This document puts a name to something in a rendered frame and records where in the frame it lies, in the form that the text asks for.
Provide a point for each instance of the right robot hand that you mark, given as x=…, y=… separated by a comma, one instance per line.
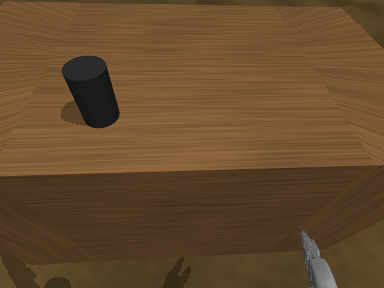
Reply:
x=318, y=270

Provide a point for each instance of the can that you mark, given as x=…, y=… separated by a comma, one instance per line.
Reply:
x=89, y=82

